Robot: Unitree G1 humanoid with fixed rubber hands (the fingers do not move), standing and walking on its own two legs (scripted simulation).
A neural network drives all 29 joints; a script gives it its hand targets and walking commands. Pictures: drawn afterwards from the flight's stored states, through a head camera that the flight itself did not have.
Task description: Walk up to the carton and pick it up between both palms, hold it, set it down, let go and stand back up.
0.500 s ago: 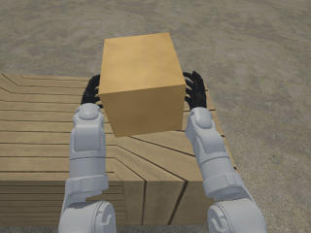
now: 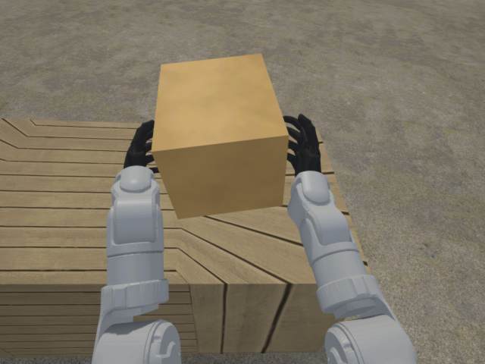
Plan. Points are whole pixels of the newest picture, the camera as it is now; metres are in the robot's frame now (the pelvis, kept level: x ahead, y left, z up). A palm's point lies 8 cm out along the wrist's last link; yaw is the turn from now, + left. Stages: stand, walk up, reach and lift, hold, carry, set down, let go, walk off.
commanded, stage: hold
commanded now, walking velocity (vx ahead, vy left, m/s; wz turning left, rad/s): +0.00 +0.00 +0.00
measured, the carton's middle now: (220, 134) +0.42 +0.01 +0.18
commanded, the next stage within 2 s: none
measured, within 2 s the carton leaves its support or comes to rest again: neither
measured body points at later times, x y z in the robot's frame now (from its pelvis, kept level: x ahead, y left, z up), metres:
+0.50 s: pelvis -0.01 +0.00 +0.00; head -0.02 +0.02 +0.45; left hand +0.38 +0.14 +0.16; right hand +0.37 -0.12 +0.17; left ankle +0.04 +0.14 -0.75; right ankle +0.05 -0.11 -0.75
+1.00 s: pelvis +0.00 +0.00 +0.00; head -0.02 +0.03 +0.45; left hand +0.37 +0.14 +0.16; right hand +0.37 -0.12 +0.17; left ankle +0.04 +0.14 -0.75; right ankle +0.05 -0.11 -0.75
